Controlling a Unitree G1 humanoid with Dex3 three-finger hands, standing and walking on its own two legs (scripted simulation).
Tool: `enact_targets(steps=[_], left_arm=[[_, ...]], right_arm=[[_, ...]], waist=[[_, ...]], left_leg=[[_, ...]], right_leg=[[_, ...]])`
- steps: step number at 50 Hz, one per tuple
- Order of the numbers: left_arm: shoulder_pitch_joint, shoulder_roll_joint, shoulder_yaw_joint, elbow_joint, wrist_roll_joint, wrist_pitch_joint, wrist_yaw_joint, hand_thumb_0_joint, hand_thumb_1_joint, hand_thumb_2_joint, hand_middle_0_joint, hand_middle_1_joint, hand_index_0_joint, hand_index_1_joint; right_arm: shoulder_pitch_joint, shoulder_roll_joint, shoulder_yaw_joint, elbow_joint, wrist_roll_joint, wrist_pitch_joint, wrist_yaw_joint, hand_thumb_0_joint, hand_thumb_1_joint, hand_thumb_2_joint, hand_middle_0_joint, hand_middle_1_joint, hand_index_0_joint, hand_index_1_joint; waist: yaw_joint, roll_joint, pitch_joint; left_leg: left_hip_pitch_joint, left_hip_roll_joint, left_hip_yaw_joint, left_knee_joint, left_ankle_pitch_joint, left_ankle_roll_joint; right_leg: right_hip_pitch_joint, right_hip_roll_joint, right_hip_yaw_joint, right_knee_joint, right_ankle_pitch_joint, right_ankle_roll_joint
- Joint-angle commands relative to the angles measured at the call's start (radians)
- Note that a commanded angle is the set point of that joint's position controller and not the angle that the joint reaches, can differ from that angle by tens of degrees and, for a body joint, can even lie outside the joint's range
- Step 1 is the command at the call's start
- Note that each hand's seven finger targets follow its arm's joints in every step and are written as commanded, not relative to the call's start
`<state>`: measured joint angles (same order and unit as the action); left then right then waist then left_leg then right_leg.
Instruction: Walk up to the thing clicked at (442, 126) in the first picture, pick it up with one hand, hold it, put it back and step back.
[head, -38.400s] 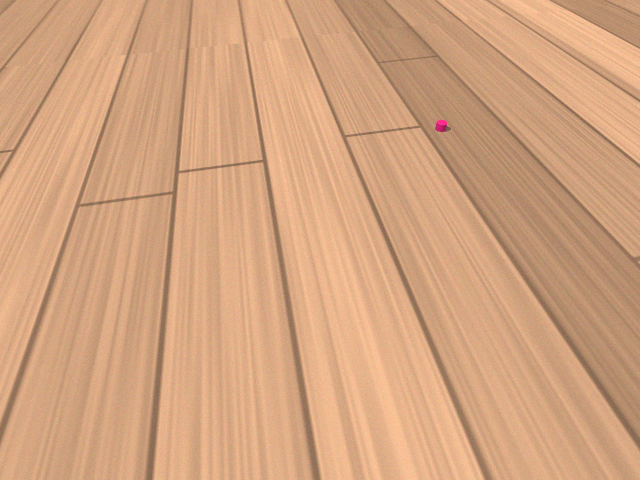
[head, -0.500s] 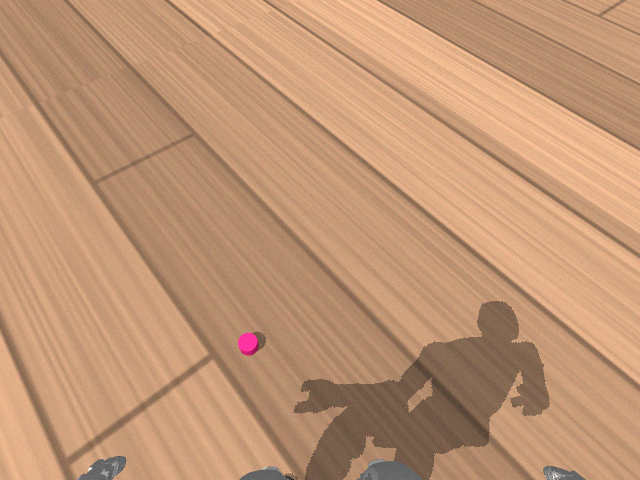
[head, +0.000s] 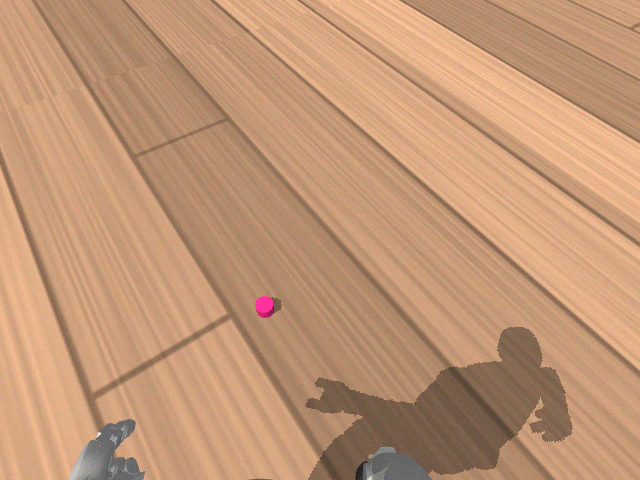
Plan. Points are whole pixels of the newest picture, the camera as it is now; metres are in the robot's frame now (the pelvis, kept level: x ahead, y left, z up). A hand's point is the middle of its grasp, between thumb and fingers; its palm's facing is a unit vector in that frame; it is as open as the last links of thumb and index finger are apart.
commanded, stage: step back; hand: left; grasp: from above
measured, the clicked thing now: (264, 307) +0.68 +0.20 -0.73
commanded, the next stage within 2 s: none
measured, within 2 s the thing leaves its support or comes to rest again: neither
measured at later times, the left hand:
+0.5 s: hand out of the picture -0.08 +0.21 -0.12, palm faces -0.04 -0.91 -0.42, open 7.4 cm
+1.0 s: hand out of the picture -0.23 +0.21 -0.14, palm faces -0.01 -0.92 -0.39, open 7.4 cm
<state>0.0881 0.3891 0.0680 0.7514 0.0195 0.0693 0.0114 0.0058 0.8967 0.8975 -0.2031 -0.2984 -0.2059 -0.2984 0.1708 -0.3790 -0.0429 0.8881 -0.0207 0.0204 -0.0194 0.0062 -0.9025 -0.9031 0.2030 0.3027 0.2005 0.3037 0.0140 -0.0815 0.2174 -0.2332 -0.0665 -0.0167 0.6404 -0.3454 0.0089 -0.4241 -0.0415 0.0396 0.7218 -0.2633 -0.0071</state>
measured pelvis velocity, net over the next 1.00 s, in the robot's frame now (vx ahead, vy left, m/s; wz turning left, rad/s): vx -0.33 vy -0.07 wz -0.02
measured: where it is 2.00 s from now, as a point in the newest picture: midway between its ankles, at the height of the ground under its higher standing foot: outside the picture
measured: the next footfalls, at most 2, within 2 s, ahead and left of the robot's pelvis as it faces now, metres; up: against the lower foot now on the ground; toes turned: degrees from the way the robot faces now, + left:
right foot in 0.34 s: -0.10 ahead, -0.17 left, +0.00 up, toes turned +0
left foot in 0.70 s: -0.21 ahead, +0.06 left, +0.00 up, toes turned -1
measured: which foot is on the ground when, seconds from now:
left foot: down 0.00-0.38, up 0.40-0.68, down 0.70-1.00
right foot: up 0.00-0.32, down 0.34-0.72, up 0.74-1.00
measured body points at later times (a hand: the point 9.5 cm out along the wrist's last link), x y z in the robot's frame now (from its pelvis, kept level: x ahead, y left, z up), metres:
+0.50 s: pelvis -0.15 -0.05 +0.01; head -0.11 -0.08 +0.46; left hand -0.08 +0.26 -0.10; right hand -0.04 -0.38 -0.11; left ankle -0.12 +0.10 -0.64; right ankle -0.14 -0.17 -0.72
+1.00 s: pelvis -0.33 -0.07 +0.01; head -0.27 -0.05 +0.45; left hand -0.23 +0.25 -0.11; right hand -0.20 -0.38 -0.10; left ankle -0.25 +0.06 -0.72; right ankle -0.38 -0.20 -0.69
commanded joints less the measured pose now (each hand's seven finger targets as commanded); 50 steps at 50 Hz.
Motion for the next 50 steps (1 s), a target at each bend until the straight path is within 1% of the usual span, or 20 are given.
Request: enact_targets(steps=[1, 3, 5, 11, 16, 17, 18, 19, 20, 24, 30, 32, 34, 35, 36, 37, 38, 41, 47, 50], left_arm=[[-0.046, 0.217, 0.077, -0.084, 0.014, -0.015, 0.02, 0.0, 0.9, 0.9, -0.2, -0.3, -0.2, -0.3], [0.04, 0.196, 0.078, -0.038, -0.004, -0.014, 0.01, 0.0, 0.9, 0.9, -0.2, -0.3, -0.2, -0.3], [0.106, 0.191, 0.081, -0.015, -0.008, -0.014, 0.002, 0.0, 0.9, 0.9, -0.2, -0.3, -0.2, -0.3], [0.094, 0.165, 0.07, -0.034, 0.005, -0.034, 0.004, 0.0, 0.9, 0.9, -0.2, -0.3, -0.2, -0.3], [0.235, 0.164, 0.072, 0.067, 0.008, -0.05, -0.002, 0.0, 0.9, 0.9, -0.2, -0.3, -0.2, -0.3], [0.238, 0.189, 0.081, 0.076, 0.016, -0.052, -0.002, 0.0, 0.9, 0.9, -0.2, -0.3, -0.2, -0.3], [0.249, 0.256, 0.097, 0.064, 0.029, -0.055, -0.004, 0.0, 0.9, 0.9, -0.2, -0.3, -0.2, -0.3], [0.166, 0.361, 0.118, 0.021, 0.026, -0.049, -0.008, 0.0, 0.9, 0.9, -0.2, -0.3, -0.2, -0.3], [0.078, 0.402, 0.121, -0.017, 0.032, -0.052, -0.001, 0.0, 0.9, 0.9, -0.2, -0.3, -0.2, -0.3], [-0.045, 0.233, 0.087, -0.037, 0.026, -0.056, 0.012, 0.0, 0.9, 0.9, -0.2, -0.3, -0.2, -0.3], [0.099, 0.218, 0.081, -0.032, 0.027, -0.045, 0.032, 0.0, 0.9, 0.9, -0.2, -0.3, -0.2, -0.3], [0.085, 0.222, 0.077, -0.042, 0.014, -0.037, 0.032, 0.0, 0.9, 0.9, -0.2, -0.3, -0.2, -0.3], [0.048, 0.227, 0.062, -0.054, 0.002, -0.021, 0.026, 0.0, 0.9, 0.9, -0.2, -0.3, -0.2, -0.3], [0.056, 0.197, 0.051, -0.065, -0.001, -0.016, 0.022, 0.0, 0.9, 0.9, -0.2, -0.3, -0.2, -0.3], [0.065, 0.163, 0.043, -0.067, -0.009, -0.016, 0.02, 0.0, 0.9, 0.9, -0.2, -0.3, -0.2, -0.3], [-0.008, 0.192, 0.057, -0.081, -0.009, -0.017, 0.035, 0.0, 0.9, 0.9, -0.2, -0.3, -0.2, -0.3], [-0.032, 0.217, 0.065, -0.068, 0.0, -0.018, 0.038, 0.0, 0.9, 0.9, -0.2, -0.3, -0.2, -0.3], [0.065, 0.201, 0.063, -0.007, -0.017, -0.019, 0.022, 0.0, 0.9, 0.9, -0.2, -0.3, -0.2, -0.3], [0.08, 0.157, 0.04, 0.006, -0.004, -0.055, 0.022, 0.0, 0.9, 0.9, -0.2, -0.3, -0.2, -0.3], [0.154, 0.153, 0.041, 0.07, -0.001, -0.082, 0.025, 0.0, 0.9, 0.9, -0.2, -0.3, -0.2, -0.3]], right_arm=[[-0.005, -0.392, -0.109, -0.105, -0.022, -0.031, -0.006, 0.0, -0.9, -0.9, 0.2, 0.3, 0.2, 0.3], [-0.079, -0.295, -0.078, -0.121, -0.027, -0.035, -0.012, 0.0, -0.9, -0.9, 0.2, 0.3, 0.2, 0.3], [-0.078, -0.251, -0.07, -0.121, -0.017, -0.036, -0.015, 0.0, -0.9, -0.9, 0.2, 0.3, 0.2, 0.3], [0.006, -0.257, -0.083, -0.13, -0.005, -0.026, -0.022, 0.0, -0.9, -0.9, 0.2, 0.3, 0.2, 0.3], [-0.067, -0.281, -0.081, -0.155, 0.0, 0.009, -0.007, 0.0, -0.9, -0.9, 0.2, 0.3, 0.2, 0.3], [-0.067, -0.253, -0.073, -0.154, 0.007, 0.017, -0.005, 0.0, -0.9, -0.9, 0.2, 0.3, 0.2, 0.3], [-0.067, -0.212, -0.064, -0.169, 0.014, 0.019, -0.004, 0.0, -0.9, -0.9, 0.2, 0.3, 0.2, 0.3], [-0.104, -0.184, -0.065, -0.188, 0.017, 0.018, -0.018, 0.0, -0.9, -0.9, 0.2, 0.3, 0.2, 0.3], [-0.098, -0.234, -0.087, -0.174, 0.012, 0.021, -0.028, 0.0, -0.9, -0.9, 0.2, 0.3, 0.2, 0.3], [0.028, -0.203, -0.061, -0.093, 0.027, 0.01, -0.017, 0.0, -0.9, -0.9, 0.2, 0.3, 0.2, 0.3], [0.003, -0.173, -0.04, -0.114, 0.01, -0.009, -0.017, 0.0, -0.9, -0.9, 0.2, 0.3, 0.2, 0.3], [0.051, -0.177, -0.049, -0.099, 0.001, -0.014, -0.015, 0.0, -0.9, -0.9, 0.2, 0.3, 0.2, 0.3], [0.122, -0.187, -0.065, -0.065, -0.006, -0.013, -0.011, 0.0, -0.9, -0.9, 0.2, 0.3, 0.2, 0.3], [0.116, -0.227, -0.081, -0.069, -0.016, -0.012, -0.012, 0.0, -0.9, -0.9, 0.2, 0.3, 0.2, 0.3], [0.087, -0.311, -0.1, -0.081, -0.026, -0.007, -0.009, 0.0, -0.9, -0.9, 0.2, 0.3, 0.2, 0.3], [0.045, -0.397, -0.106, -0.108, -0.025, -0.002, 0.002, 0.0, -0.9, -0.9, 0.2, 0.3, 0.2, 0.3], [-0.01, -0.39, -0.11, -0.118, -0.024, -0.012, -0.005, 0.0, -0.9, -0.9, 0.2, 0.3, 0.2, 0.3], [-0.086, -0.249, -0.066, -0.134, -0.032, -0.009, -0.012, 0.0, -0.9, -0.9, 0.2, 0.3, 0.2, 0.3], [-0.001, -0.226, -0.07, -0.112, -0.017, 0.009, -0.001, 0.0, -0.9, -0.9, 0.2, 0.3, 0.2, 0.3], [-0.029, -0.251, -0.071, -0.103, -0.01, 0.028, 0.009, 0.0, -0.9, -0.9, 0.2, 0.3, 0.2, 0.3]], waist=[[-0.065, 0.298, -0.201], [0.006, 0.209, -0.197], [0.035, 0.192, -0.194], [-0.033, 0.255, -0.284], [0.018, 0.274, -0.311], [0.017, 0.222, -0.299], [0.027, 0.04, -0.273], [0.05, -0.179, -0.223], [0.046, -0.217, -0.15], [-0.048, -0.072, -0.159], [0.049, -0.123, -0.259], [0.029, -0.142, -0.313], [-0.01, -0.082, -0.327], [-0.003, 0.007, -0.331], [0.004, 0.218, -0.317], [-0.048, 0.326, -0.296], [-0.042, 0.322, -0.245], [0.028, 0.19, -0.222], [-0.035, 0.281, -0.267], [-0.014, 0.291, -0.332]], left_leg=[[-0.148, 0.51, -0.588, -0.355, 0.301, 0.318], [-0.072, 0.371, -0.321, -0.275, 0.442, 0.243], [-0.019, 0.284, -0.203, -0.239, 0.445, 0.182], [0.214, 0.344, -0.217, -0.126, 0.57, 0.25], [-0.016, 0.259, -0.135, -0.03, 0.372, 0.155], [-0.118, 0.211, -0.135, 0.001, 0.232, 0.107], [-0.283, 0.09, -0.124, 0.137, 0.005, 0.051], [-0.298, -0.048, -0.08, 0.372, -0.248, -0.001], [-0.221, 0.003, -0.152, 0.548, -0.278, -0.015], [-0.271, -0.061, -0.15, 0.599, -0.109, -0.018], [-0.285, 0.011, -0.068, 0.209, -0.191, -0.037], [-0.183, 0.047, -0.027, 0.005, -0.127, -0.016], [-0.004, 0.032, 0.009, -0.25, 0.139, 0.006], [0.084, 0.127, -0.148, -0.246, 0.258, 0.041], [0.145, 0.317, -0.393, -0.25, 0.417, 0.132], [-0.015, 0.458, -0.528, -0.289, 0.427, 0.29], [-0.136, 0.51, -0.591, -0.318, 0.406, 0.335], [-0.063, 0.301, -0.223, -0.204, 0.548, 0.223], [0.177, 0.284, -0.191, -0.129, 0.541, 0.229], [0.154, 0.259, -0.163, -0.049, 0.419, 0.178]], right_leg=[[-0.003, 0.114, 0.15, 0.463, -0.383, -0.001], [-0.048, 0.15, 0.182, 0.57, -0.278, -0.011], [-0.083, 0.171, 0.17, 0.571, -0.206, -0.01], [-0.056, 0.077, 0.113, 0.228, -0.279, 0.043], [0.271, 0.084, -0.045, -0.29, 0.018, 0.004], [0.323, 0.074, -0.003, -0.297, 0.047, -0.015], [0.325, -0.072, 0.252, -0.326, -0.016, -0.064], [0.09, -0.294, 0.488, -0.429, -0.062, -0.218], [-0.119, -0.385, 0.622, -0.489, -0.099, -0.296], [0.071, -0.15, 0.169, -0.288, 0.235, -0.164], [0.408, -0.194, 0.194, -0.188, 0.456, -0.195], [0.414, -0.209, 0.201, -0.125, 0.514, -0.184], [0.297, -0.161, 0.144, -0.043, 0.442, -0.132], [0.152, -0.108, 0.121, 0.011, 0.28, -0.077], [-0.044, 0.035, 0.011, 0.182, -0.045, -0.025], [-0.036, 0.104, 0.032, 0.345, -0.403, -0.003], [0.014, 0.073, 0.122, 0.481, -0.402, -0.006], [-0.031, 0.136, 0.134, 0.562, -0.273, -0.014], [-0.013, 0.075, 0.029, 0.124, -0.273, 0.033], [0.162, 0.067, -0.051, -0.28, -0.097, 0.017]])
